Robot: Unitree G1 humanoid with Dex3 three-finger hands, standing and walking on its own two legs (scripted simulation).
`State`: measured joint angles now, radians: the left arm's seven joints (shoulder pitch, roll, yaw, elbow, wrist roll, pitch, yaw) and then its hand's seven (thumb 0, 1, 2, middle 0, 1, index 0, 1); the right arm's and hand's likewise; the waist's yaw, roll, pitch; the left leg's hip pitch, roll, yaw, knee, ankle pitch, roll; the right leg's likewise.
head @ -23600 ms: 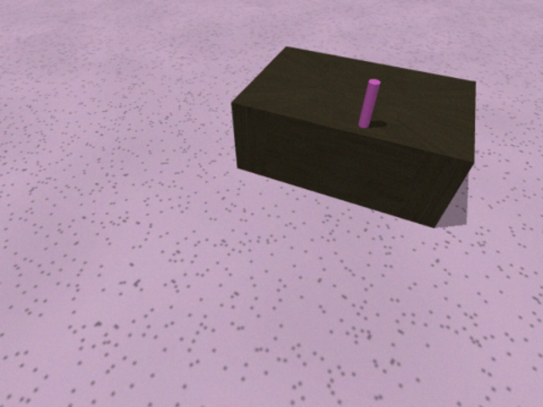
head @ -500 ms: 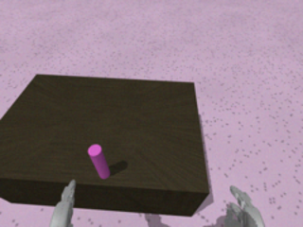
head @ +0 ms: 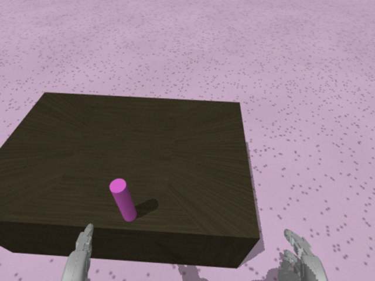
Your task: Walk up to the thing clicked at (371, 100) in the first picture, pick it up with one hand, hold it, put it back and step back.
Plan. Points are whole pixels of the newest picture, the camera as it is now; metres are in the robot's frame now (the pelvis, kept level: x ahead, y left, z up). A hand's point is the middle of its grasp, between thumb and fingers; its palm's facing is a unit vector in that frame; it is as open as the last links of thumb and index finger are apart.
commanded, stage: home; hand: left
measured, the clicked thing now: (124, 201) +0.40 +0.21 -0.20
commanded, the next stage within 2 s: stand in 1.28 s
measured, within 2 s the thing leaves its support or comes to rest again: neither
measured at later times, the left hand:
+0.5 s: hand (107, 270) +0.18 +0.18 -0.05, palm faces +0.12 -0.97 -0.23, open 17.4 cm
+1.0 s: hand (104, 272) +0.17 +0.18 -0.06, palm faces +0.12 -0.96 -0.27, open 17.5 cm
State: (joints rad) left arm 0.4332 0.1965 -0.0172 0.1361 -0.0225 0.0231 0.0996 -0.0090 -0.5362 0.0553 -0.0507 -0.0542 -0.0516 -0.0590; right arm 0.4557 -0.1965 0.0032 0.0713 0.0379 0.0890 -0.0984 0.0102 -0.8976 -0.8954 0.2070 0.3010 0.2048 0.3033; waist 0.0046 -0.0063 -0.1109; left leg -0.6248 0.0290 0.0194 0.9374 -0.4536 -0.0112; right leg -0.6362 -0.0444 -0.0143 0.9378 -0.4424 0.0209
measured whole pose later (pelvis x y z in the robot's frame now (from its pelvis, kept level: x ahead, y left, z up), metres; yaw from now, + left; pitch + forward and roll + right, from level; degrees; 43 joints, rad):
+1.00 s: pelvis +0.01 +0.00 +0.00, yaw +1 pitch +8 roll -1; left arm 0.48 0.21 -0.02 0.05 -0.01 0.11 0.14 -0.01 -0.55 0.05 -0.05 -0.05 -0.05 -0.06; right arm 0.33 -0.22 0.01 0.42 0.03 0.00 -0.14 0.01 -0.90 -0.90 0.21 0.30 0.20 0.30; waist -0.02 0.02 -0.10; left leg -0.62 0.04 -0.01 0.96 -0.48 -0.01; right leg -0.61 -0.03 -0.05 0.92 -0.45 0.02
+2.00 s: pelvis +0.00 +0.00 +0.05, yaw +2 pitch -4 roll +0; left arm 0.19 0.32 -0.01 1.09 0.03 -0.01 0.01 0.01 0.82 0.88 -0.20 -0.30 -0.20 -0.30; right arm 0.18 -0.31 -0.01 1.09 -0.03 0.00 -0.01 0.00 -0.90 -0.89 0.21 0.30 0.21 0.30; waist 0.00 0.01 0.05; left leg -0.16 0.01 -0.01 0.45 -0.22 -0.01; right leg -0.15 -0.05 -0.06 0.45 -0.22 0.02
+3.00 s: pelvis +0.01 -0.01 +0.06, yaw +1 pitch -3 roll +0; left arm 0.10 0.33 0.00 1.17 0.02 -0.02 0.00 0.01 0.90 0.89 -0.20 -0.30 -0.20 -0.30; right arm 0.12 -0.34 0.00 1.15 -0.02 -0.01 -0.01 0.00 -0.90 -0.89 0.21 0.30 0.20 0.30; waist 0.00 0.01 0.05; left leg -0.09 0.03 0.01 0.32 -0.18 -0.03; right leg -0.10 -0.03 -0.05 0.33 -0.18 0.01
